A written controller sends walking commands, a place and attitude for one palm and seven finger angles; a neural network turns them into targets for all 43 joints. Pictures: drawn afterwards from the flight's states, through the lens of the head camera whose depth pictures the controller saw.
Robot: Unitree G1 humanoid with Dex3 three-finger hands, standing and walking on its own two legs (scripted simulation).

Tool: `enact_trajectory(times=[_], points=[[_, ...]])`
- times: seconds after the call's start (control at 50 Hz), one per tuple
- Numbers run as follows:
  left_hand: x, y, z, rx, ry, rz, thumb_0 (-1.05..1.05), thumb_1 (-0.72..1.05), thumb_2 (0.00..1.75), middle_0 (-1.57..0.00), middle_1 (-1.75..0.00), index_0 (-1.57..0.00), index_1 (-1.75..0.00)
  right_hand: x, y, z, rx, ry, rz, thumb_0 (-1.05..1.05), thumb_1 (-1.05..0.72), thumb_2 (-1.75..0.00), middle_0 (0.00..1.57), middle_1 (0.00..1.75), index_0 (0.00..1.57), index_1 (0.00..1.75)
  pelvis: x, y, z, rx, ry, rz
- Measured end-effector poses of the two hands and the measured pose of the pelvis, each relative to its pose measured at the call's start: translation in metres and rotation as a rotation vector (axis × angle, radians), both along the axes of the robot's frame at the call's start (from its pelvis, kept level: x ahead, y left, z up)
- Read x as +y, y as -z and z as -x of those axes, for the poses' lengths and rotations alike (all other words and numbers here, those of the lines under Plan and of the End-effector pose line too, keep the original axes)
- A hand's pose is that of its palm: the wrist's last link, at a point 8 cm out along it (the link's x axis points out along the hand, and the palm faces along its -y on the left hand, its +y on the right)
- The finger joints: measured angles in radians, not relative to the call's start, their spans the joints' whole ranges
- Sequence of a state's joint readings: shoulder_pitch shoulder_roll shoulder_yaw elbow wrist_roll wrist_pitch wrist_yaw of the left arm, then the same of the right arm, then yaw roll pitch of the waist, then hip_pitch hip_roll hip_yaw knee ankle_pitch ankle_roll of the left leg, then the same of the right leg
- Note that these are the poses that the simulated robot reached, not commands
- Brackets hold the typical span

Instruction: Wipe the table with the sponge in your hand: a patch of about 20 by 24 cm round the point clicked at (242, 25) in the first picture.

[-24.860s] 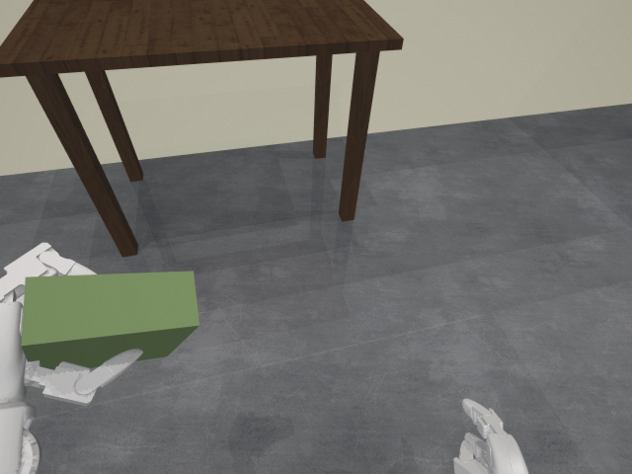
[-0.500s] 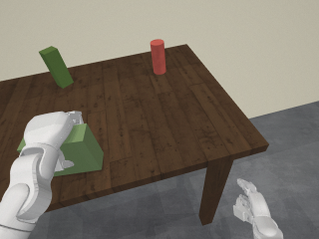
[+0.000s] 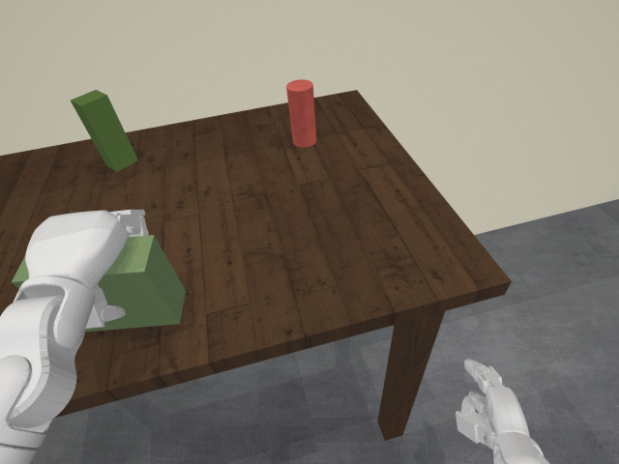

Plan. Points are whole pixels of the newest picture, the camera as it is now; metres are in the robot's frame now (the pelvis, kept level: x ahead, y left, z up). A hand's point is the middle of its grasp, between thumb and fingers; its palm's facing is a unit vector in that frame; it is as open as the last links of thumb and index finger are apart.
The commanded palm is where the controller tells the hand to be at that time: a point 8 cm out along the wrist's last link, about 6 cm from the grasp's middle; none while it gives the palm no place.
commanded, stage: move the sponge above the wiping area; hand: left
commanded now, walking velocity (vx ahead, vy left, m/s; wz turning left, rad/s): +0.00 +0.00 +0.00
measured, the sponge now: (117, 295) +0.25 +0.31 +0.10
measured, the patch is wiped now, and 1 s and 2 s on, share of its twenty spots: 0.05 0.05 0.05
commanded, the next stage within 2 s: none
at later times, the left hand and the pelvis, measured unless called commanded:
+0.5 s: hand (102, 256) +0.25 +0.28 +0.18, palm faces +0.20 +0.02 -0.98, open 9.5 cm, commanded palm +0.21 +0.30 +0.23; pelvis -0.01 -0.01 +0.00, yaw +0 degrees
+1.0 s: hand (78, 243) +0.25 +0.31 +0.20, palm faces +0.23 +0.04 -0.97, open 9.5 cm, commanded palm +0.21 +0.31 +0.24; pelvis -0.01 -0.01 +0.00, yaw -1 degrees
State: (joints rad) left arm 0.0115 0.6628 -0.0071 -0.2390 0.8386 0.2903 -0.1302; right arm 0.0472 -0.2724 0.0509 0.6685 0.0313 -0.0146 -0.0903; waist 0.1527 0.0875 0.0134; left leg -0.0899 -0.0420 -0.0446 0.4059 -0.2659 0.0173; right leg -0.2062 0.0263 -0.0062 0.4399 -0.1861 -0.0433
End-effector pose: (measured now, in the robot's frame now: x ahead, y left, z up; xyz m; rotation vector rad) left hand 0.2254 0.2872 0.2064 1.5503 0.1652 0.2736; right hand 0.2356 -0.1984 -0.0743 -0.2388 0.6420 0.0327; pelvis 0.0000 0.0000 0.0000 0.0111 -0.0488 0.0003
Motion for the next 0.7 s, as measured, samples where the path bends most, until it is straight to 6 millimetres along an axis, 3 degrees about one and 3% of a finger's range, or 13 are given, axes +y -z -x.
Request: enact_trajectory(times=[0.12, 0.2, 0.26, 0.34, 0.44, 0.52, 0.58, 0.64, 0.7], points=[[0.027, -0.036, 0.001, -0.152, -0.140, 0.004, 0.00, -0.45, 1.05, -0.80, -1.38, -0.80, -1.38, 0.002, 0.002, 0.005, 0.012, 0.010, -0.051, 0.01, -0.90, -0.90, 0.20, 0.30, 0.20, 0.30, -0.002, 0.000, 0.004, 0.000, 0.011, 0.000], [0.040, -0.029, 0.008, -0.090, -0.246, 0.039, 0.00, -0.45, 1.05, -0.79, -1.39, -0.80, -1.38, -0.001, 0.004, 0.007, 0.007, 0.022, -0.072, 0.01, -0.90, -0.90, 0.20, 0.30, 0.20, 0.30, -0.001, 0.000, 0.008, 0.009, 0.008, -0.002], [0.033, -0.007, 0.014, 0.019, -0.240, 0.066, 0.00, -0.45, 1.05, -0.79, -1.39, -0.80, -1.38, -0.003, 0.005, 0.008, -0.003, 0.025, -0.067, 0.01, -0.90, -0.90, 0.20, 0.30, 0.20, 0.30, 0.001, 0.001, 0.011, 0.011, -0.001, -0.004], [0.008, 0.020, 0.016, 0.122, -0.116, 0.071, 0.00, -0.45, 1.05, -0.79, -1.39, -0.80, -1.38, -0.004, 0.004, 0.009, -0.013, 0.011, -0.030, 0.01, -0.91, -0.90, 0.20, 0.30, 0.20, 0.30, 0.000, 0.001, 0.014, 0.000, -0.011, -0.007], [-0.017, 0.000, 0.013, -0.014, 0.053, -0.001, 0.00, -0.45, 1.05, -0.80, -1.38, -0.80, -1.38, 0.001, 0.000, 0.013, -0.025, -0.002, -0.020, 0.01, -0.91, -0.90, 0.20, 0.30, 0.20, 0.30, -0.003, 0.000, 0.013, -0.020, -0.001, -0.007], [-0.004, -0.031, 0.006, -0.160, -0.019, -0.014, 0.00, -0.46, 1.05, -0.80, -1.38, -0.81, -1.38, 0.005, 0.001, 0.014, -0.009, 0.001, -0.056, 0.01, -0.90, -0.90, 0.20, 0.30, 0.20, 0.30, -0.006, 0.000, 0.014, -0.022, 0.008, -0.006], [0.014, -0.044, 0.002, -0.185, -0.132, 0.002, 0.00, -0.45, 1.05, -0.80, -1.38, -0.80, -1.38, 0.004, 0.002, 0.015, -0.001, 0.010, -0.079, 0.01, -0.90, -0.90, 0.20, 0.30, 0.20, 0.30, -0.007, 0.000, 0.016, -0.011, 0.013, -0.008], [0.026, -0.039, 0.002, -0.128, -0.217, 0.020, 0.00, -0.45, 1.05, -0.79, -1.39, -0.80, -1.38, -0.002, 0.003, 0.016, -0.002, 0.023, -0.090, 0.01, -0.90, -0.90, 0.20, 0.30, 0.20, 0.30, -0.007, 0.000, 0.017, 0.002, 0.010, -0.009], [0.021, -0.018, 0.007, -0.024, -0.229, 0.051, 0.00, -0.45, 1.05, -0.79, -1.39, -0.80, -1.38, -0.009, 0.005, 0.016, -0.009, 0.034, -0.087, 0.01, -0.90, -0.90, 0.20, 0.30, 0.20, 0.30, -0.006, 0.001, 0.016, 0.009, 0.006, -0.010]])
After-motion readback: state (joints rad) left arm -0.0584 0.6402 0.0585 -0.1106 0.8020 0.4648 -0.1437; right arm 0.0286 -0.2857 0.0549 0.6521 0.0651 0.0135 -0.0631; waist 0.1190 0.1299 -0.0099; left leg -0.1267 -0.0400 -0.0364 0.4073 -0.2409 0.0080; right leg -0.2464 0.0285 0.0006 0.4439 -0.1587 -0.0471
